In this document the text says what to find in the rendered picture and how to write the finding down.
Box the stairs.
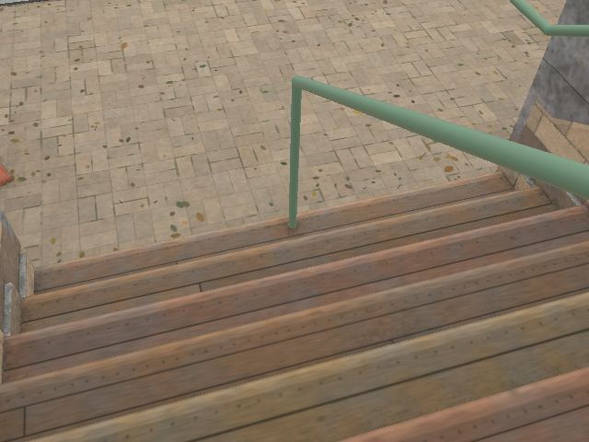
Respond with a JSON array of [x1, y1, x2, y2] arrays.
[[0, 171, 589, 442]]

